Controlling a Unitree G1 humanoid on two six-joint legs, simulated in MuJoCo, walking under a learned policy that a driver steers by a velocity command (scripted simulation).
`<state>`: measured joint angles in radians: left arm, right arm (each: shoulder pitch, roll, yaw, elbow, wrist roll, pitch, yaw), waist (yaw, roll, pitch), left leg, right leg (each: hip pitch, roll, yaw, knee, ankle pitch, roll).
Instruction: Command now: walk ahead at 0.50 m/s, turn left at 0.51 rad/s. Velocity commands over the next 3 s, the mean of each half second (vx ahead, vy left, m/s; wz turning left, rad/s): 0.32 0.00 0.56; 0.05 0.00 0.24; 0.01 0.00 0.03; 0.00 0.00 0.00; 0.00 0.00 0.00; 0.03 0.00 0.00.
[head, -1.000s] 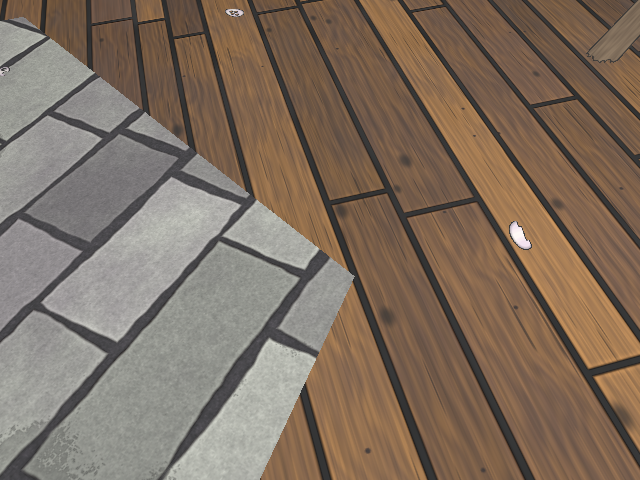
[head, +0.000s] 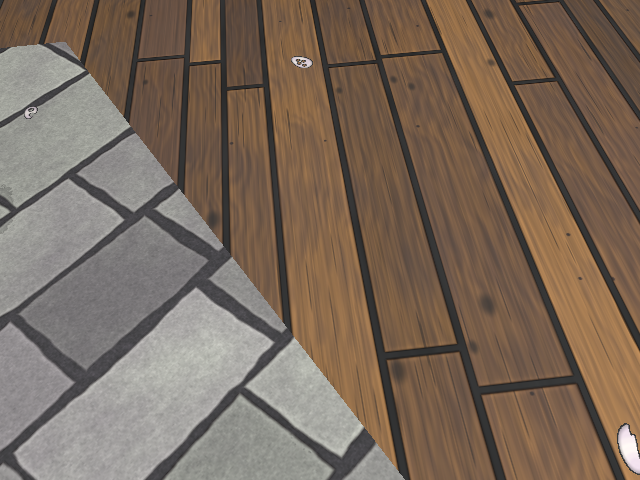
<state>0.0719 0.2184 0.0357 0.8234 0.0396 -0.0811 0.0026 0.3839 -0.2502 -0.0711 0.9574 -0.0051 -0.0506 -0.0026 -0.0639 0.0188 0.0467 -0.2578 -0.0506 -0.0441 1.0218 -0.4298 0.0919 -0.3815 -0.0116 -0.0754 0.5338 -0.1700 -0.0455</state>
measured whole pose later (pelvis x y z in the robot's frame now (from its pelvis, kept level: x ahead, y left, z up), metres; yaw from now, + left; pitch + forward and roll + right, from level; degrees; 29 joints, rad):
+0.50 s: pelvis +0.19 +0.04 -0.01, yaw +17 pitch +1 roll -1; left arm 0.24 0.24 0.06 0.86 0.02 -0.02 0.02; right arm 0.12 -0.25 -0.06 0.78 -0.01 0.00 0.01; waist 0.03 -0.01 0.10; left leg -0.44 -0.08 0.06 0.59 -0.16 0.12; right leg -0.37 -0.05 -0.07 1.22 -0.53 0.03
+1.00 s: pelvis +0.24 +0.03 +0.01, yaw +23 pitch +0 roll +0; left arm 0.28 0.21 0.03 0.89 0.02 0.02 0.04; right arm 0.22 -0.22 -0.04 0.88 -0.01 0.02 -0.01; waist -0.01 0.03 0.00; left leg -0.29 -0.10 -0.05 0.40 -0.14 0.06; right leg -0.17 0.02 0.00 0.43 -0.25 -0.02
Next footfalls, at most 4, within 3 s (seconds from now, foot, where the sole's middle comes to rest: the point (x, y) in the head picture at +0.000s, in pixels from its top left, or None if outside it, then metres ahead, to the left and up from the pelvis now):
0.40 left None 0.30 0.13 -0.77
0.94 right None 0.30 -0.07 -0.77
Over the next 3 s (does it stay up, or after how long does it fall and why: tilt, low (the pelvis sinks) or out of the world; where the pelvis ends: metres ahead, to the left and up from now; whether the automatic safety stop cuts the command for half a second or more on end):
stays up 0.32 0.00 0.01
